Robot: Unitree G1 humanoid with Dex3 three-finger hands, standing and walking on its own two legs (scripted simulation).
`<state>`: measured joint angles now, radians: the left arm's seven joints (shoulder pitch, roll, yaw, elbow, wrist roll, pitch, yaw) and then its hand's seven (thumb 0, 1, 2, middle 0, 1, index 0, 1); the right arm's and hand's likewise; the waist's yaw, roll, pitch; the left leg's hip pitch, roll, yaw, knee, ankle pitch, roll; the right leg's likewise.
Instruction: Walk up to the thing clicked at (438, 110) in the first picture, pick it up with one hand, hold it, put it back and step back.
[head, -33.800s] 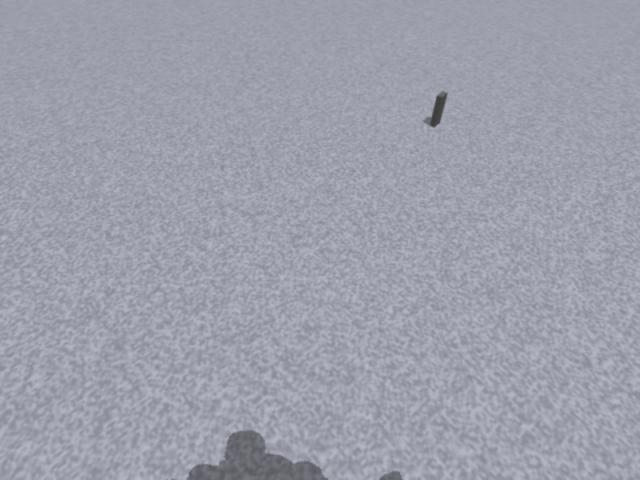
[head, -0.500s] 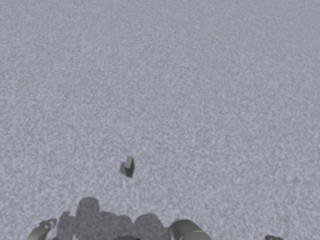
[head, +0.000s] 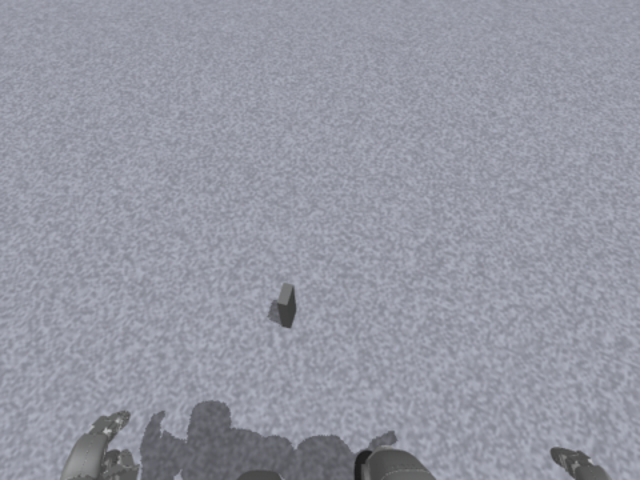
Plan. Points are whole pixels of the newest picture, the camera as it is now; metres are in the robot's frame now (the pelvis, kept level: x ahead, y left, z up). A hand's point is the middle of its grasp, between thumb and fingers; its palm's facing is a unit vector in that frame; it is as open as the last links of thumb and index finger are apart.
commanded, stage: step back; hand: left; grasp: from the side
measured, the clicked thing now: (287, 306) +0.60 +0.10 -0.67
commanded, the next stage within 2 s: none
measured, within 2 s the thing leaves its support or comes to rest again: neither
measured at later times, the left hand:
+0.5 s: hand out of the picture -0.05 +0.25 -0.15, palm faces -0.09 -0.91 -0.41, open 7.4 cm
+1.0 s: hand out of the picture -0.17 +0.22 -0.14, palm faces -0.01 -0.95 -0.33, open 7.4 cm
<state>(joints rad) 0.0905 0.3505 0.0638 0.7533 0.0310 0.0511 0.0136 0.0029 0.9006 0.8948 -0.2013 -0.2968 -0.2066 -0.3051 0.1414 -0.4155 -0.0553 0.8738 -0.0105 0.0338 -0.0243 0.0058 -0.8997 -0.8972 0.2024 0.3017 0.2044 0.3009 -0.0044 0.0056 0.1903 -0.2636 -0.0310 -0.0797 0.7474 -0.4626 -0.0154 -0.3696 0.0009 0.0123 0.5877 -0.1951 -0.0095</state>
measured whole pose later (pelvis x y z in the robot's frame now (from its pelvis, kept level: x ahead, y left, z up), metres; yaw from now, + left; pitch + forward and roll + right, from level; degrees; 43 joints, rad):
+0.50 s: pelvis -0.15 -0.02 -0.01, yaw -5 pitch -4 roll -2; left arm 0.20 0.36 0.09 0.86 0.03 0.06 -0.01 0.00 0.91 0.90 -0.20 -0.30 -0.20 -0.30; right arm 0.08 -0.42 -0.06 0.80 -0.02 0.04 -0.02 0.01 -0.90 -0.90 0.21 0.30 0.21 0.30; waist 0.00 0.07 0.21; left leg -0.43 0.09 -0.05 0.72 -0.27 -0.01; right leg -0.23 0.05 0.02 0.67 -0.37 0.00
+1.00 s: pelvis -0.31 -0.03 +0.01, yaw -1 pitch -2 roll -2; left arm 0.14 0.38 0.08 0.78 0.01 0.09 0.00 0.00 0.90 0.89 -0.20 -0.30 -0.21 -0.30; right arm 0.20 -0.35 -0.04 0.86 -0.05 0.03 -0.02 0.01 -0.90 -0.90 0.21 0.30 0.21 0.30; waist 0.00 -0.05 0.15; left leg -0.29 0.01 -0.03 0.59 -0.25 0.02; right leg -0.50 0.12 0.17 1.24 -0.48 -0.01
